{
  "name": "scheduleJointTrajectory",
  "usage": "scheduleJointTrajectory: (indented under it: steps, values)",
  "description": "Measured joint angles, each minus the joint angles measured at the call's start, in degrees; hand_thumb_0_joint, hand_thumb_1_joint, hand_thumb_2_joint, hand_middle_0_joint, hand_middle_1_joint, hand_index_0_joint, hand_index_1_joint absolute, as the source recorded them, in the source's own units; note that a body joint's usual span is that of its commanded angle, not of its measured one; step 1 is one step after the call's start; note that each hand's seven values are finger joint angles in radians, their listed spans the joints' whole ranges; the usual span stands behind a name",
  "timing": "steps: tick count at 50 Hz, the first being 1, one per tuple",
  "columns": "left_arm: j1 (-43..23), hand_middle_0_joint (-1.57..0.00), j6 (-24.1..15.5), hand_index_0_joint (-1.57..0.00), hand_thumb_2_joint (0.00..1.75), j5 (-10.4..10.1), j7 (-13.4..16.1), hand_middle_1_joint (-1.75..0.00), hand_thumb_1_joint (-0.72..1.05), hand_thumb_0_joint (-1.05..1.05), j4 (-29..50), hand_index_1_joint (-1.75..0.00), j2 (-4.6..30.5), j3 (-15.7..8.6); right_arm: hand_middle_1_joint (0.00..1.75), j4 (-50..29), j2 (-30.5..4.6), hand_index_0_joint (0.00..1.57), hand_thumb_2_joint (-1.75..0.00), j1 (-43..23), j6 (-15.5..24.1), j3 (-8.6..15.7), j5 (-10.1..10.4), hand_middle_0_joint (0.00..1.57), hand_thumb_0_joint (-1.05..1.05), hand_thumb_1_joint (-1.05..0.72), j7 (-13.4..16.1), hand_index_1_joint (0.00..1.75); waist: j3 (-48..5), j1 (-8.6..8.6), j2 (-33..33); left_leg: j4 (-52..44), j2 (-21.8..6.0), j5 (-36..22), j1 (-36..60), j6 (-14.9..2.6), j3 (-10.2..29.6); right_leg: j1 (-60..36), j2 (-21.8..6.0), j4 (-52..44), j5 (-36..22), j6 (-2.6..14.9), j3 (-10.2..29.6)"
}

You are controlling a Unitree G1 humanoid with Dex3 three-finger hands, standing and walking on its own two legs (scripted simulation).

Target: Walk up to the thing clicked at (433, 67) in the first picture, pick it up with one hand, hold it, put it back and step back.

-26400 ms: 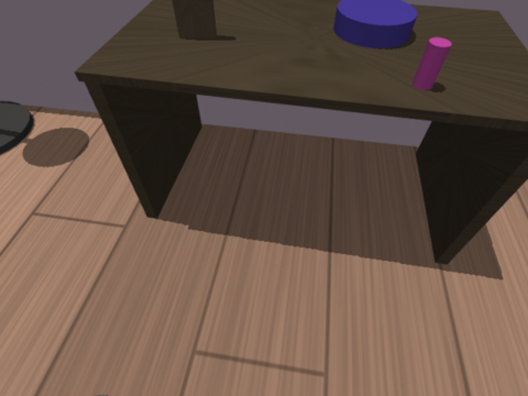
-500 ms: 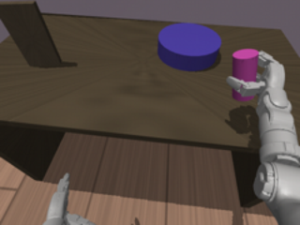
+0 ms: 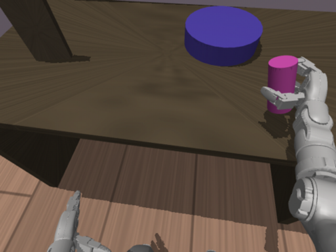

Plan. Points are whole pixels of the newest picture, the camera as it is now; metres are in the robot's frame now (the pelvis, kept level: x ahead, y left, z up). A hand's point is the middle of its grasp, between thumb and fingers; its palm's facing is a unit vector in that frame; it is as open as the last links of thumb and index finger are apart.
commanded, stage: lower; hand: right
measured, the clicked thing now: (280, 86) +0.47 -0.20 +0.13
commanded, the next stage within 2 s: loosen in 0.70 s
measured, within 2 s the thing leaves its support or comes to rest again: rests again in 1.78 s
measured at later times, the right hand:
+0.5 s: hand (277, 91) +0.48 -0.21 +0.09, palm faces +0.20 +0.98 +0.00, open 9.4 cm
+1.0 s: hand (276, 97) +0.48 -0.22 +0.07, palm faces +0.20 +0.98 +0.00, open 9.3 cm
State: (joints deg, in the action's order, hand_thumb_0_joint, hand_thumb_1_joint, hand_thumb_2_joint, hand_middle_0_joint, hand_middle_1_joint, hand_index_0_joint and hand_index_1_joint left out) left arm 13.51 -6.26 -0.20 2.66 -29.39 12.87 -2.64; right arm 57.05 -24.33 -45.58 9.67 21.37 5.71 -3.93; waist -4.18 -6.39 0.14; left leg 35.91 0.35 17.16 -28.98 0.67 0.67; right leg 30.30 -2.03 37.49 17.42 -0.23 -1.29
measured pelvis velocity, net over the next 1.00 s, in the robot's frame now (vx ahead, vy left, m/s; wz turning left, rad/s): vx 0.00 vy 0.00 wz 0.00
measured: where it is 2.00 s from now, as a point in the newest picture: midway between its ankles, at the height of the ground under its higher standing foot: outside the picture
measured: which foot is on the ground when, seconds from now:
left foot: down 0.00-1.00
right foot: down 0.00-1.00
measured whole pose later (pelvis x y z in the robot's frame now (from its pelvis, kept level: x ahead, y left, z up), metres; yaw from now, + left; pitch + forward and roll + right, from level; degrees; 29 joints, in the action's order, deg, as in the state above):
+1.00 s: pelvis +0.00 +0.00 -0.03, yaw +0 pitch +16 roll +2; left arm 16.7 -4.4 1.6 1.3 -17.9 13.6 -2.7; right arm 60.7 -25.9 -45.5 17.0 24.4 3.9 -4.3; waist -7.0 -8.9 -0.1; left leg 46.8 0.9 21.6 -41.1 0.7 -0.1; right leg 43.2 -2.6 49.6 22.3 -0.2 -0.2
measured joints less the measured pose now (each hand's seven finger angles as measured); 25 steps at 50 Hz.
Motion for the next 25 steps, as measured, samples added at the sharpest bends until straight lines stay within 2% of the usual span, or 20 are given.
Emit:
scheduleJointTrajectory:
  steps: [4, 7, 10, 13, 16, 19, 22, 25]
  values:
    - [0.23, -0.05, -0.11, -0.04, 0.07, 0.21, 0.04, -0.04, -0.54, -0.01, 0.45, -0.04, 0.1, 0.24, 1.24, 2.12, -0.27, 0.81, -1.09, -0.96, 1.73, -0.61, 0.3, 0.94, 0.02, 0.42, 0.03, 1.21, -0.26, -0.32, 0.14, 0.94, 0.1, 0.27, -1.47, 0.06, -0.18, 1.77, -0.11, 1.46, 0.5, 0.05, 0.22]
    - [0.27, -0.05, -0.04, -0.04, 0.07, 0.55, -0.04, -0.04, -0.54, -0.01, 1.03, -0.04, 0.08, 0.62, 1.24, 2.2, -0.29, 0.81, -1.09, -0.61, 2.14, -0.04, -0.38, 0.94, 0.02, 0.42, 0.14, 1.21, -1.07, -0.7, 0.11, 1.47, 0.26, 0.43, -2.48, 0.11, -0.07, 2.87, -0.28, 2.31, 0.9, 0.09, 0.13]
    - [0.09, -0.05, -0.19, -0.04, 0.07, 0.77, -0.22, -0.04, -0.54, 0.0, 0.48, -0.04, -0.04, 0.43, 1.25, 4.45, -0.47, 0.8, -1.09, -1.51, 3.55, -0.19, -0.14, 0.93, 0.02, 0.42, 0.33, 1.21, -1.34, -0.94, -0.15, 2.19, 0.28, 0.76, -3.28, 0.16, -0.24, 3.89, -0.3, 3.38, 1.35, 0.16, 0.31]
    - [0.25, -0.05, 0.47, -0.04, 0.07, 0.93, -0.27, -0.04, -0.54, -0.01, 2.29, -0.04, 0.03, 0.7, 1.25, 3.72, -0.6, 0.8, -1.09, -1.14, 4.02, 0.8, -0.69, 0.93, 0.02, 0.42, 0.84, 1.21, -1.37, -1.19, -0.29, 2.9, 0.33, 1.01, -4.14, 0.24, -0.06, 4.7, -0.35, 4.13, 1.7, 0.25, 0.16]
    - [0.52, -0.05, 0.06, -0.04, 0.07, 1.0, -0.54, -0.04, -0.54, -0.01, 3.11, -0.04, -0.17, 0.73, 1.25, 5.85, -1.03, 0.8, -1.09, -2.21, 5.4, 0.5, -0.53, 0.93, 0.02, 0.42, 0.82, 1.21, -1.34, -1.32, -0.2, 3.72, 0.27, 1.39, -4.89, 0.27, -0.22, 5.52, -0.29, 4.96, 2.02, 0.29, 0.33]
    - [1.01, -0.05, 0.48, -0.04, 0.07, 1.21, -0.78, -0.04, -0.54, -0.01, 4.71, -0.04, -0.15, 0.8, 1.25, 4.85, -1.16, 0.8, -1.09, -1.26, 5.09, 1.15, -1.12, 0.93, 0.02, 0.42, 0.62, 1.21, -1.8, -1.63, -0.11, 4.46, 0.29, 1.71, -5.88, 0.27, -0.13, 6.43, -0.32, 5.61, 2.32, 0.27, 0.26]
    - [1.38, -0.05, -0.12, -0.04, 0.07, 1.27, -0.96, -0.04, -0.54, 0.0, 4.48, -0.04, 0.0, 0.42, 1.25, 6.23, -1.28, 0.8, -1.09, -1.89, 5.97, 0.63, -0.75, 0.93, 0.02, 0.42, 0.35, 1.21, -1.98, -1.55, -0.15, 5.31, 0.32, 2.13, -6.75, 0.22, -0.34, 7.44, -0.35, 6.6, 2.74, 0.22, 0.49]
    - [1.39, -0.05, 0.92, -0.04, 0.07, 1.32, -1.07, -0.04, -0.54, -0.01, 5.69, -0.04, 0.2, 0.46, 1.25, 4.35, -1.28, 0.8, -1.09, -0.85, 5.68, 1.73, -1.3, 0.93, 0.02, 0.42, 0.25, 1.21, -2.17, -1.91, -0.22, 6.24, 0.39, 2.49, -7.8, 0.24, -0.26, 8.42, -0.43, 7.47, 3.11, 0.23, 0.43]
